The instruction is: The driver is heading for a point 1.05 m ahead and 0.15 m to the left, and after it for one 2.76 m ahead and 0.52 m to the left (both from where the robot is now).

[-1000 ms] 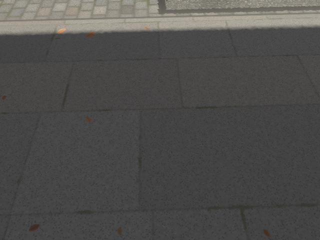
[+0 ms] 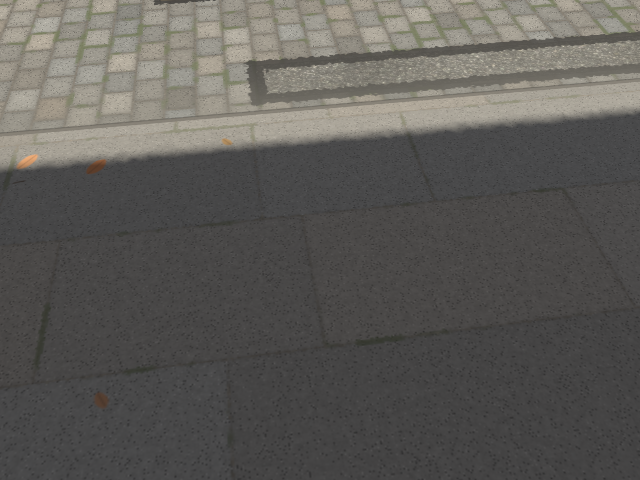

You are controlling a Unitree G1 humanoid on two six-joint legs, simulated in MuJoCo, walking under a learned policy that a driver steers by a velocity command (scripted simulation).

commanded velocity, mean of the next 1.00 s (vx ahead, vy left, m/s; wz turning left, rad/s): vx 0.50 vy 0.00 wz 0.00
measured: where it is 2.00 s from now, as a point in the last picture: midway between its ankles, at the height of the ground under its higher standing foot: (306, 293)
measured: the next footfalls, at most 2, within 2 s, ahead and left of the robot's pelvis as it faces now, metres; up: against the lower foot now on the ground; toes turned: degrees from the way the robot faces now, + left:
right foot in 0.20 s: +0.29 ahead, -0.16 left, +0.00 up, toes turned -2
left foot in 0.76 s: +0.60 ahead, +0.08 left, +0.00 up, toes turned +3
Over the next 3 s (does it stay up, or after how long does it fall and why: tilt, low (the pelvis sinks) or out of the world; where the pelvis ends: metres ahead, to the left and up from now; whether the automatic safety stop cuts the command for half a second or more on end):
stays up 1.30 0.22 -0.01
